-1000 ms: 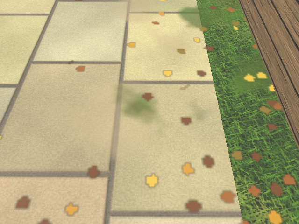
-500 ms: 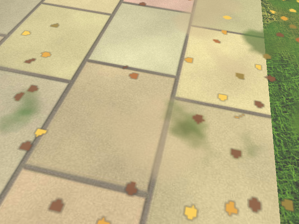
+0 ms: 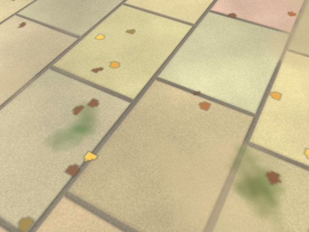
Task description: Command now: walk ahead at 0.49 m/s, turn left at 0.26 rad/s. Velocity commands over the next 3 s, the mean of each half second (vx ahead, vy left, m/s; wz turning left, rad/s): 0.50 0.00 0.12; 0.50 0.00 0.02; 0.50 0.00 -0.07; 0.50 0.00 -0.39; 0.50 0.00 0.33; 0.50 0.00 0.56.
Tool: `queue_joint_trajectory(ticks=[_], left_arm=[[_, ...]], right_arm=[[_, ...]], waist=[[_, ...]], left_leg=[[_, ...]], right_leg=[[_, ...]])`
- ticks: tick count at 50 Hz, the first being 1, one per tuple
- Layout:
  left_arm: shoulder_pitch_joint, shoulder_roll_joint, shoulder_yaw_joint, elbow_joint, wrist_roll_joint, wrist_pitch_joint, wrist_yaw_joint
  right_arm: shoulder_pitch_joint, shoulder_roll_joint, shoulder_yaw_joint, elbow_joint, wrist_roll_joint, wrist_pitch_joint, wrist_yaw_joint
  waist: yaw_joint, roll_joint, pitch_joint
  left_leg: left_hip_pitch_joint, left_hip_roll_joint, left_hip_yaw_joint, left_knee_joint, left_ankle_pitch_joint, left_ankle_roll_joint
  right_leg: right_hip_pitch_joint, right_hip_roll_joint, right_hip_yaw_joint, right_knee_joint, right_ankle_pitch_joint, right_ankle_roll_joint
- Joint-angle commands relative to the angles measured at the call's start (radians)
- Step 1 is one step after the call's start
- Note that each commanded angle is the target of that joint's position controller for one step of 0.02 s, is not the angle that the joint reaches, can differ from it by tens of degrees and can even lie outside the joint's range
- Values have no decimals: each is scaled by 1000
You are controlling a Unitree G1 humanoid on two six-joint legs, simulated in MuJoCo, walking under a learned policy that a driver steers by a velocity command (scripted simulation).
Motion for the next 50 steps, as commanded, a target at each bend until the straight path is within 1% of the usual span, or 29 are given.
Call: queue_joint_trajectory(ticks=[1,5,9,12,14,16,17,18,19,20,21,22,23,24,25,27,30,34,37,40,42,43,44,45,46,47,48,49,50], left_arm=[[32,71,12,-20,1,-12,-6],[81,138,28,10,-13,-9,1],[134,165,29,30,-27,8,5],[189,175,27,56,-35,22,5],[195,184,29,65,-38,33,6],[173,193,28,64,-37,45,9],[173,168,18,62,-29,49,11],[166,118,-5,29,-6,45,14],[272,-3,-40,12,-12,21,9],[234,114,-13,26,-35,2,5],[152,159,1,1,-51,-6,2],[108,147,0,-5,-41,-4,7],[75,132,4,-5,-19,6,13],[106,114,4,-8,-19,17,11],[118,99,2,-2,-17,28,10],[102,82,2,-6,-16,46,13],[-5,70,1,-45,-5,51,13],[-142,47,-7,-82,-12,41,0],[-234,48,-11,-116,-19,35,-12],[-291,56,-12,-150,-24,25,-31],[-276,72,-8,-155,-23,19,-40],[-234,88,0,-146,-22,17,-40],[-141,113,15,-121,-19,17,-36],[30,161,41,-69,-18,18,-27],[223,242,61,-34,-6,23,-14],[253,278,66,-16,-4,27,-21],[228,181,42,-22,-18,27,-20],[148,147,31,-36,-21,27,-15],[73,131,25,-50,-16,27,-15]], right_arm=[[34,-36,-10,-69,-4,-8,3],[-91,-20,8,-124,-24,-11,4],[-227,-24,16,-158,-14,-20,18],[-307,-43,14,-192,-4,-23,29],[-325,-62,8,-210,-2,-27,37],[-234,-94,-12,-191,-8,-30,38],[-87,-140,-38,-146,-12,-30,31],[108,-228,-65,-113,-22,-26,20],[159,-311,-79,-98,-27,-19,25],[157,-205,-55,-99,-18,-23,30],[79,-159,-38,-113,-15,-28,31],[3,-131,-28,-128,-18,-28,34],[-52,-93,-18,-134,-22,-28,41],[-72,-98,-18,-133,-29,-31,41],[-72,-88,-19,-127,-27,-38,44],[-55,-105,-25,-104,-25,-47,41],[0,-122,-30,-68,-21,-43,26],[54,-138,-30,-32,-17,-33,12],[113,-148,-31,6,-11,-25,9],[139,-153,-34,35,-8,-10,3],[128,-164,-38,43,-7,-1,-1],[113,-174,-40,42,-8,3,-2],[92,-179,-40,39,-9,8,-4],[81,-160,-32,31,-14,13,-5],[91,-127,-14,3,-34,10,-8],[234,12,22,10,-22,-14,7],[158,-108,-3,19,2,-35,11],[55,-151,-17,-14,22,-47,14],[3,-141,-15,-26,15,-49,7]], waist=[[-18,-96,-50],[2,-78,-11],[47,-93,5],[71,-106,20],[60,-112,24],[-9,-113,-20],[-72,-87,-105],[-145,41,-252],[-87,311,-345],[-111,195,-316],[-92,137,-193],[-62,57,-142],[-38,6,-83],[0,66,-85],[9,57,-76],[24,28,-60],[2,5,-18],[-42,18,14],[-76,20,43],[-79,28,63],[-57,42,46],[-30,57,16],[25,67,-43],[99,52,-150],[154,-79,-306],[71,-345,-434],[111,-230,-365],[97,-176,-214],[62,-78,-139]], left_leg=[[-175,114,-13,-47,51,3],[-221,144,31,-286,185,-22],[-149,104,83,-527,353,-33],[-136,87,89,-615,351,-24],[-116,74,95,-660,293,0],[39,34,131,-718,259,30],[234,19,137,-732,251,57],[516,210,-83,-734,256,128],[790,406,-537,-867,93,282],[757,398,-610,-927,1,272],[645,365,-462,-929,62,227],[524,319,-343,-944,168,202],[417,263,-248,-981,250,173],[357,258,-206,-1009,305,180],[324,241,-168,-1028,379,184],[292,227,-110,-1064,411,194],[317,224,-52,-1085,480,189],[328,191,21,-1102,424,150],[396,214,22,-1087,393,146],[493,256,11,-1038,432,136],[531,270,11,-988,529,120],[536,264,19,-937,667,109],[523,239,44,-830,842,92],[442,186,82,-637,887,64],[204,117,126,-301,553,27],[-182,-64,58,8,-187,-27],[-294,-13,-53,115,-211,-10],[-344,36,-23,109,-118,2],[-301,89,7,60,-21,0]], right_leg=[[162,-273,311,-262,23,-202],[140,-276,214,-313,106,-216],[140,-240,122,-298,116,-173],[210,-275,134,-265,78,-154],[260,-304,147,-229,73,-138],[267,-288,121,-107,230,-106],[227,-234,72,75,346,-79],[41,-168,5,411,163,-32],[-344,-5,10,738,-389,18],[-461,-54,130,871,-432,3],[-507,-105,123,881,-337,-18],[-463,-149,105,841,-244,-16],[-422,-175,101,779,-181,-15],[-360,-195,109,744,-141,-6],[-326,-199,105,721,-128,2],[-332,-197,98,671,-80,17],[-409,-193,94,509,53,35],[-367,-158,59,276,234,27],[-369,-137,45,183,241,17],[-394,-127,47,126,163,-11],[-338,-108,31,98,91,-35],[-255,-82,9,91,58,-49],[-112,-45,-25,74,55,-71],[133,-45,-20,82,91,-104],[460,-253,224,107,127,-173],[762,-450,712,-28,-103,-327],[713,-422,735,-99,-212,-284],[570,-392,578,-120,-164,-238],[416,-357,467,-147,-51,-216]])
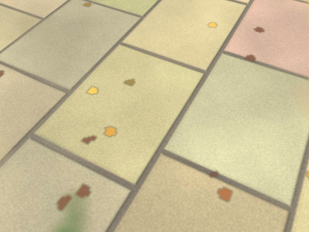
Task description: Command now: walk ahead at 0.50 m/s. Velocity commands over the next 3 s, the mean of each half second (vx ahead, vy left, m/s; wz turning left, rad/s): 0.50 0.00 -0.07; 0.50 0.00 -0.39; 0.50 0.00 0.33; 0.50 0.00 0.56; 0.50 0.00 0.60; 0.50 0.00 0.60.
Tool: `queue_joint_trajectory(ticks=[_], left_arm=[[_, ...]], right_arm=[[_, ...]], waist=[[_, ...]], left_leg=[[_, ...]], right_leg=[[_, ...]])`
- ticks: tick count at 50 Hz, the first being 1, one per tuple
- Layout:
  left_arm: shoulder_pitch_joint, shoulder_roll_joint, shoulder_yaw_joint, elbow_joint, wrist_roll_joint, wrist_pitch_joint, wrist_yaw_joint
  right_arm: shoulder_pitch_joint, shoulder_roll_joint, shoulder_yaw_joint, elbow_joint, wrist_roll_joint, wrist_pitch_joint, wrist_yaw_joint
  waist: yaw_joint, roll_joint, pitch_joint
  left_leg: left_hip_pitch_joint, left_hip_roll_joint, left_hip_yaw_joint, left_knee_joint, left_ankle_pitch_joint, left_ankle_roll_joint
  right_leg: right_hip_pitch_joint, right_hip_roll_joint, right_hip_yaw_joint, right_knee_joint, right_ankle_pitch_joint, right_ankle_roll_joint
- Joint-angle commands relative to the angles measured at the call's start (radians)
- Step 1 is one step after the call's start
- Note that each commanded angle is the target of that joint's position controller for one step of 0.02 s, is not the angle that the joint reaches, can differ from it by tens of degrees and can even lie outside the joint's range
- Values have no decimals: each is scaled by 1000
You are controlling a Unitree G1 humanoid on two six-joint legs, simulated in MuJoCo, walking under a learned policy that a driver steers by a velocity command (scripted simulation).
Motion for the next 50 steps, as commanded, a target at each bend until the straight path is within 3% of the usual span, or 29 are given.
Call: queue_joint_trajectory(ticks=[1,2,4,7,12,17,20,21,22,23,24,25,26,27,28,30,31,34,40,45,47,48,49,50], left_arm=[[120,108,29,-12,8,-3,5],[107,99,27,-9,20,-8,4],[113,95,27,7,14,-18,1],[154,129,36,34,11,-18,15],[229,148,37,68,1,-2,34],[325,157,38,117,-9,18,38],[319,175,46,126,-15,34,47],[300,187,50,121,-15,37,49],[272,189,50,114,-15,40,50],[262,158,38,101,-6,39,50],[317,67,11,71,6,27,47],[387,15,-7,81,-12,11,44],[324,135,27,77,-39,3,43],[246,151,34,51,-46,4,45],[210,136,35,45,-35,9,49],[236,102,45,56,-22,36,51],[263,67,41,54,-26,50,49],[212,62,48,25,-22,78,53],[35,38,38,-40,-10,64,19],[-98,24,26,-109,-8,63,-3],[-98,45,32,-124,-7,60,-6],[-56,70,43,-118,-4,57,-6],[79,105,65,-77,-3,52,-3],[260,172,98,-15,-2,50,9]], right_arm=[[-75,-129,-34,-100,-6,-35,-8],[-48,-112,-35,-99,-10,-24,-9],[-21,-78,-32,-90,-10,-2,-11],[-112,-73,-33,-123,-21,10,-16],[-281,-44,-22,-166,-20,-2,-2],[-436,-46,-15,-224,-8,-15,25],[-429,-75,-23,-240,-8,-31,39],[-383,-94,-31,-229,-9,-35,39],[-280,-122,-47,-201,-11,-39,34],[-106,-179,-73,-153,-19,-40,23],[49,-270,-96,-132,-43,-38,12],[84,-245,-89,-117,-33,-28,14],[36,-163,-64,-127,-29,-25,12],[-37,-129,-53,-137,-25,-24,8],[-108,-103,-44,-136,-28,-27,11],[-171,-61,-35,-130,-38,-40,19],[-192,-76,-41,-121,-40,-43,18],[-193,-94,-51,-101,-42,-51,9],[-137,-143,-66,-67,-36,-33,-17],[-33,-165,-76,-13,-9,-4,-12],[-32,-187,-80,7,5,8,-5],[-47,-202,-81,13,11,12,-4],[-75,-203,-77,20,16,19,-4],[-74,-175,-63,23,13,19,-5]], waist=[[63,-25,-85],[30,-66,-83],[7,-72,-69],[17,-54,-21],[71,-56,9],[124,-58,52],[86,-79,42],[55,-93,16],[-7,-92,-44],[-81,-71,-169],[-100,91,-341],[-82,293,-470],[-93,185,-344],[-73,141,-214],[-41,78,-130],[11,96,-49],[42,121,-52],[50,68,-6],[-4,32,39],[-46,17,88],[-13,42,81],[27,67,44],[115,71,-31],[191,51,-143]], left_leg=[[-432,116,-35,128,138,11],[-365,141,-44,99,169,8],[-326,153,-34,42,190,-5],[-411,164,-19,-82,302,-32],[-413,131,18,-383,545,-34],[-431,93,35,-537,525,-20],[-366,69,24,-603,427,4],[-282,48,37,-616,396,14],[-120,20,62,-648,401,33],[158,59,33,-613,435,71],[568,308,-272,-593,397,175],[709,452,-623,-728,241,259],[600,416,-554,-770,145,214],[456,386,-406,-795,157,175],[309,347,-306,-843,210,158],[128,282,-139,-904,355,127],[102,287,-104,-934,352,144],[75,282,10,-977,431,153],[158,264,177,-989,487,126],[300,316,201,-940,541,126],[342,331,189,-875,714,126],[349,328,188,-804,878,119],[316,293,210,-649,1004,97],[175,238,225,-437,965,63]], right_leg=[[402,-293,415,-303,44,-180],[332,-276,371,-329,95,-181],[272,-250,298,-375,147,-189],[261,-240,227,-411,224,-190],[307,-196,136,-425,213,-139],[438,-245,155,-377,190,-137],[493,-280,204,-301,257,-119],[488,-278,210,-256,338,-110],[458,-243,189,-148,467,-90],[344,-182,152,55,452,-57],[-3,-58,80,430,135,7],[-226,28,137,673,-439,32],[-308,-34,210,768,-413,23],[-334,-82,177,767,-327,17],[-296,-119,164,719,-250,20],[-182,-163,177,650,-168,19],[-169,-165,165,640,-147,28],[-226,-175,175,582,-52,43],[-249,-154,103,264,185,43],[-263,-125,53,119,70,4],[-206,-89,19,75,-45,-26],[-115,-59,-7,50,-79,-44],[79,-19,-40,-14,-23,-67],[377,-15,-24,-8,57,-95]])
Over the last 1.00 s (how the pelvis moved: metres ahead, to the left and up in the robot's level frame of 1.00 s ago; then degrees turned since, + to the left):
0.54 0.03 -0.01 1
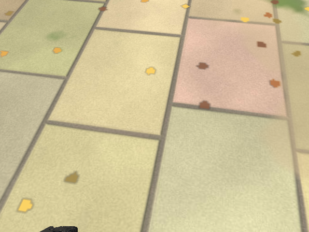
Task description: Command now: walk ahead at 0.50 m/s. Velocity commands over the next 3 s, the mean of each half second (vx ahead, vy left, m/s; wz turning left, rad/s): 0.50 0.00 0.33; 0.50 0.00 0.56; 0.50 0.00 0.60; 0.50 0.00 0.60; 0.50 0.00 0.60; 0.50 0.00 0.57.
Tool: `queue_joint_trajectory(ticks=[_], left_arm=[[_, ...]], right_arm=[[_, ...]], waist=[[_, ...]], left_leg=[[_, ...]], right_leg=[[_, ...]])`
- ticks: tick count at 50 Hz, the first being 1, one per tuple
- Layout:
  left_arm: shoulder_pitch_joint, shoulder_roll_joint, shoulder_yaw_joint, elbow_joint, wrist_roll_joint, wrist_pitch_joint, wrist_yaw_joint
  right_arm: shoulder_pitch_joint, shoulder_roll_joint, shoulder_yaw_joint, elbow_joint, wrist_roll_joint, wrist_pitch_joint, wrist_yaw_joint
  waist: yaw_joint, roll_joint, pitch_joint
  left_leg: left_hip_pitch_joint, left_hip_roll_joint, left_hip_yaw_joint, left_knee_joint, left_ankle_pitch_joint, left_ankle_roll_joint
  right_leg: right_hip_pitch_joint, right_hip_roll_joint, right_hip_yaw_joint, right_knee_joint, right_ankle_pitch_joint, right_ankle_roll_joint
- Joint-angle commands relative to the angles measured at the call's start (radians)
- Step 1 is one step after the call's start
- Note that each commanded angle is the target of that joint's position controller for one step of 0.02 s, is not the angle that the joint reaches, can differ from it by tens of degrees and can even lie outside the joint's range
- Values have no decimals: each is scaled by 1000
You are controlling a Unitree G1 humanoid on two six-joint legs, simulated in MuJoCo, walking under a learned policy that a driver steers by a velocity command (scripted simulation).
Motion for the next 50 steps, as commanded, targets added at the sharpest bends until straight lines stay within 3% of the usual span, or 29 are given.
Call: queue_joint_trajectory(ticks=[1,2,3,4,5,6,7,8,11,14,18,22,25,26,27,28,29,30,31,32,33,34,36,38,40,43,46,48,50], left_arm=[[464,306,109,71,18,-10,35],[441,316,97,60,19,-16,37],[381,229,73,47,18,-26,32],[314,183,59,48,17,-31,32],[242,144,49,48,14,-39,27],[186,87,36,48,15,-49,24],[167,90,38,54,24,-58,26],[160,81,39,60,25,-67,26],[177,102,46,90,36,-79,42],[204,115,49,111,37,-77,59],[239,145,56,129,25,-68,73],[288,162,64,154,7,-43,77],[251,209,75,143,-6,-23,83],[232,224,77,137,-10,-15,84],[202,231,75,129,-17,-11,83],[206,208,65,114,-1,-19,84],[268,51,24,57,24,-50,73],[201,113,26,35,-16,-101,55],[119,142,32,12,-50,-121,45],[110,135,31,17,-37,-129,49],[95,146,41,35,1,-121,61],[126,152,48,33,8,-108,62],[137,151,51,30,19,-84,62],[76,122,42,8,27,-70,66],[-8,104,34,-19,28,-66,65],[-102,85,23,-47,17,-72,52],[-161,106,24,-76,6,-83,39],[-162,130,29,-84,5,-95,29],[-112,154,38,-77,2,-108,25]], right_arm=[[-23,-87,5,-64,-17,-11,5],[36,-28,25,-60,-4,-37,12],[-57,-132,-8,-69,34,-52,14],[-112,-132,-11,-89,42,-55,14],[-128,-110,-11,-83,26,-50,5],[-126,-109,-20,-67,9,-32,-4],[-68,-85,-20,-55,10,-14,-3],[-40,-63,-17,-42,9,-1,-2],[-89,-48,-19,-59,11,22,-5],[-154,-38,-16,-85,-2,20,3],[-285,-14,1,-135,-10,15,29],[-370,-14,8,-194,-7,16,57],[-308,-60,-14,-214,-2,21,67],[-216,-94,-32,-200,3,23,67],[-63,-146,-61,-165,6,24,58],[74,-234,-96,-134,3,34,34],[11,-320,-107,-162,5,30,27],[47,-256,-78,-176,-15,15,36],[30,-184,-61,-173,-22,1,35],[-40,-143,-49,-182,-13,-13,39],[-108,-93,-34,-196,-10,-18,38],[-140,-95,-30,-215,-20,-21,32],[-138,-109,-31,-223,-15,-23,22],[-107,-147,-40,-222,-12,-24,6],[-75,-160,-42,-218,-10,-19,-5],[-39,-155,-41,-214,-7,-9,-11],[4,-151,-40,-200,-2,-1,-11],[16,-145,-39,-199,-2,7,-17],[4,-151,-41,-208,-6,14,-22]], waist=[[243,-98,-302],[182,-232,-449],[206,-111,-350],[173,-106,-216],[133,-49,-140],[104,-52,-84],[67,-113,-84],[55,-91,-74],[46,-40,-13],[57,-39,18],[99,-20,64],[118,-21,86],[50,-73,8],[-6,-87,-45],[-94,-70,-125],[-145,39,-203],[-8,304,-265],[-56,175,-383],[-63,122,-269],[-11,29,-159],[22,-14,-119],[61,35,-110],[81,28,-89],[69,24,-60],[41,46,-42],[-2,93,-30],[-27,111,-27],[-21,116,-34],[13,149,-43]], left_leg=[[-507,64,-76,680,489,98],[-709,-92,-263,948,-159,68],[-789,-41,-384,1009,-132,80],[-828,16,-354,978,-55,96],[-792,61,-345,904,30,97],[-751,85,-351,853,102,104],[-683,100,-360,845,158,99],[-663,102,-359,835,181,95],[-741,97,-373,761,271,82],[-797,81,-375,598,408,76],[-800,65,-288,402,503,89],[-839,41,-227,311,417,125],[-667,-49,-139,305,275,178],[-548,-91,-118,303,233,203],[-325,-133,-118,227,289,240],[-44,-45,-312,172,270,291],[237,211,-925,28,146,490],[300,269,-1124,-102,62,511],[234,243,-967,-98,115,452],[72,193,-820,-88,233,408],[-54,139,-704,-96,325,356],[-146,133,-679,-111,412,372],[-233,108,-626,-136,502,369],[-288,83,-571,-150,545,357],[-316,47,-531,-148,526,327],[-342,9,-513,-132,420,281],[-292,36,-577,-85,368,268],[-222,58,-639,-23,358,261],[-191,73,-688,39,403,249]], right_leg=[[803,-205,307,-36,26,-151],[910,-402,747,-218,-36,-275],[815,-368,637,-251,-44,-214],[684,-329,451,-256,-22,-161],[552,-280,339,-287,11,-120],[467,-222,239,-325,31,-73],[402,-228,193,-358,56,-75],[379,-221,153,-378,113,-79],[358,-212,47,-427,160,-76],[394,-200,-34,-442,187,-62],[446,-213,-118,-460,189,-48],[592,-253,-166,-385,322,-36],[631,-254,-203,-206,787,-5],[620,-244,-210,-69,900,8],[544,-209,-225,138,870,39],[311,-156,-224,446,540,91],[-138,90,-115,840,-395,164],[-249,92,144,922,-454,130],[-320,37,153,891,-383,96],[-294,-17,149,775,-300,81],[-214,-55,140,677,-247,75],[-145,-68,148,638,-219,87],[-95,-75,137,545,-198,118],[-111,-61,108,418,-121,149],[-106,-34,99,256,15,165],[-37,18,88,45,184,163],[-15,42,104,-41,204,153],[-8,50,122,-88,148,137],[55,56,118,-110,65,111]])
Over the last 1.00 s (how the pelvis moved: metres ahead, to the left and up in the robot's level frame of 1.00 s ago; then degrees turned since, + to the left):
0.52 -0.01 -0.01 -16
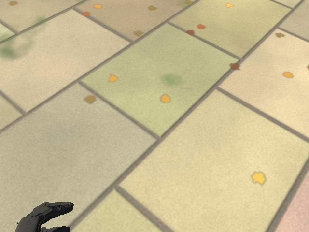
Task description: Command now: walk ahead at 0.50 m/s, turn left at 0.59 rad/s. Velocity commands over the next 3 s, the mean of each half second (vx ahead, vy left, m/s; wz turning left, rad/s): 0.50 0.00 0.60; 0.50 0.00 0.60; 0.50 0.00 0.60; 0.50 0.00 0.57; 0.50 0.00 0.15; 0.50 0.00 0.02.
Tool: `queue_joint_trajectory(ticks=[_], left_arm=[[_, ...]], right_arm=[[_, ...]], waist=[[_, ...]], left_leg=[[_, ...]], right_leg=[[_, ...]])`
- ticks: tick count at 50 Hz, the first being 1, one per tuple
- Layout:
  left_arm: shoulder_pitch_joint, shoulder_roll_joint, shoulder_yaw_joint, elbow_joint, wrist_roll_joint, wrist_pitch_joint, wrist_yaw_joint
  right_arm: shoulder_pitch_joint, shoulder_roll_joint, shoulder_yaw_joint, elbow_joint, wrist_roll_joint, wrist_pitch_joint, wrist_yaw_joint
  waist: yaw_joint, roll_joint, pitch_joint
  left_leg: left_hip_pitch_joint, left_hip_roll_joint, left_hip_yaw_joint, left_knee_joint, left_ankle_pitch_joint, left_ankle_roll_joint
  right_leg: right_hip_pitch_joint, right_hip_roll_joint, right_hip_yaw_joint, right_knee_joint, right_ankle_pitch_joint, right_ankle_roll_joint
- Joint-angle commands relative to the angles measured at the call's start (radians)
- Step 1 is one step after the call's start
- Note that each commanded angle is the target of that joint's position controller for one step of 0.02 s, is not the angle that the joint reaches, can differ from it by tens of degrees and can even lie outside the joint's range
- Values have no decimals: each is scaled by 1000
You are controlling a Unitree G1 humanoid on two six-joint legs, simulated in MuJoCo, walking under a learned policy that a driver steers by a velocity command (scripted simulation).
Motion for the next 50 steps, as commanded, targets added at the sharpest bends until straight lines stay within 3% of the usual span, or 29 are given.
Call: queue_joint_trajectory(ticks=[1,2,3,4,5,6,7,8,9,11,15,19,23,26,27,28,29,30,31,32,33,34,35,38,41,44,47,50], left_arm=[[36,143,46,-55,-2,-36,-2],[162,180,61,-31,13,-41,4],[333,241,74,-15,20,-36,12],[380,291,85,25,23,-22,2],[329,173,60,-6,2,-16,0],[281,116,44,-18,-1,-7,6],[233,108,36,-22,9,0,6],[209,87,29,-14,14,5,6],[201,93,27,-6,22,2,9],[209,92,30,11,12,-6,9],[230,145,47,34,11,-7,13],[252,171,50,46,6,9,20],[308,205,58,71,-11,30,22],[301,249,70,69,-25,50,29],[294,260,73,67,-28,59,33],[283,245,65,62,-29,63,38],[315,171,38,40,11,56,37],[359,76,2,-27,19,23,25],[255,177,21,-37,-16,-13,9],[194,186,21,-60,-41,-28,1],[192,169,17,-54,-23,-32,7],[185,173,23,-40,8,-25,17],[218,177,27,-43,10,-13,14],[220,151,24,-43,22,16,15],[105,113,8,-79,26,21,15],[0,94,-2,-104,15,14,4],[-51,119,5,-128,3,3,-7],[-17,151,22,-129,-1,-9,-14]], right_arm=[[-19,-138,-31,-60,-3,0,-9],[-39,-99,-17,-78,-9,-3,-5],[-22,-48,3,-102,-30,-6,-3],[135,-20,14,-127,14,-15,0],[107,-138,-5,-92,25,-12,-4],[-6,-181,-18,-109,13,-5,-2],[-53,-164,-18,-119,2,-1,-3],[-89,-145,-21,-131,-11,0,0],[-68,-123,-20,-140,-1,4,7],[-68,-87,-13,-151,8,14,13],[-135,-68,-4,-193,0,19,19],[-245,-50,9,-224,0,7,45],[-343,-50,13,-273,2,8,68],[-292,-98,-12,-284,-4,16,74],[-192,-133,-32,-262,-4,19,72],[-18,-186,-64,-215,-1,24,61],[115,-273,-91,-184,3,34,37],[41,-350,-90,-220,6,20,39],[67,-258,-63,-231,-4,7,48],[41,-210,-48,-219,-9,-6,50],[-20,-185,-38,-220,-7,-13,51],[-83,-145,-25,-227,-9,-14,48],[-116,-152,-23,-244,-23,-15,43],[-121,-160,-25,-235,-18,-22,28],[-74,-181,-30,-210,-11,-18,10],[-31,-186,-32,-188,-5,-10,2],[16,-184,-32,-162,2,-4,1],[17,-177,-32,-154,1,7,-4]], waist=[[93,177,-53],[156,153,-150],[207,15,-303],[119,-359,-376],[146,-190,-268],[171,-88,-143],[149,-16,-76],[136,1,-22],[107,-54,-20],[103,-69,-12],[109,-25,-5],[150,-18,20],[175,-21,56],[113,-65,4],[51,-70,-52],[-43,-43,-138],[-71,121,-228],[46,331,-349],[-34,186,-377],[-25,150,-242],[28,47,-149],[63,22,-101],[101,87,-90],[120,68,-65],[82,74,-29],[37,103,-14],[18,120,-8],[45,158,-15]], left_leg=[[-36,223,-217,45,398,102],[-101,172,-171,211,426,69],[-255,88,-61,504,189,25],[-611,1,14,780,-254,-24],[-713,93,-10,890,-194,-35],[-729,124,24,900,-94,-40],[-686,159,51,877,-24,-45],[-663,184,52,823,18,-42],[-618,211,56,798,46,-43],[-613,230,83,754,62,-52],[-677,245,98,607,193,-74],[-623,226,165,378,381,-62],[-608,199,223,250,349,-32],[-467,118,295,216,196,25],[-337,74,319,192,173,54],[-82,38,313,125,244,95],[231,207,47,125,272,160],[479,434,-567,-45,50,365],[479,441,-593,-124,-8,333],[371,408,-443,-122,53,290],[205,361,-326,-123,167,253],[84,314,-229,-140,262,216],[-2,311,-216,-158,344,232],[-128,270,-131,-191,448,237],[-168,223,-69,-189,438,202],[-192,192,-58,-171,331,159],[-139,220,-130,-117,273,145],[-64,247,-218,-28,277,125]], right_leg=[[205,22,-28,-60,-52,-48],[419,-47,20,-39,-45,-95],[696,-229,216,-22,-99,-153],[936,-428,706,-137,-341,-314],[860,-409,691,-175,-541,-280],[726,-360,505,-185,-496,-230],[596,-317,383,-208,-362,-208],[507,-269,284,-234,-261,-192],[455,-260,224,-254,-203,-192],[425,-244,129,-294,-124,-207],[457,-258,-4,-325,38,-226],[478,-226,-149,-324,90,-189],[573,-262,-207,-293,149,-166],[632,-273,-261,-126,564,-137],[622,-262,-282,22,692,-124],[517,-227,-309,241,656,-91],[229,-174,-307,569,160,-46],[-166,46,-154,901,-593,-1],[-273,0,21,957,-559,-22],[-316,-39,7,913,-479,-42],[-262,-81,6,810,-402,-44],[-190,-112,1,721,-355,-41],[-130,-121,9,697,-329,-29],[-79,-112,-16,578,-276,16],[-86,-79,-27,364,-86,43],[-7,-26,-35,159,68,42],[23,-3,-13,69,71,25],[76,8,-1,21,-53,-10]])
Over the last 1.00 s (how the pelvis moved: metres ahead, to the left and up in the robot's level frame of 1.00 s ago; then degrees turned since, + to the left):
0.54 0.11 0.01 31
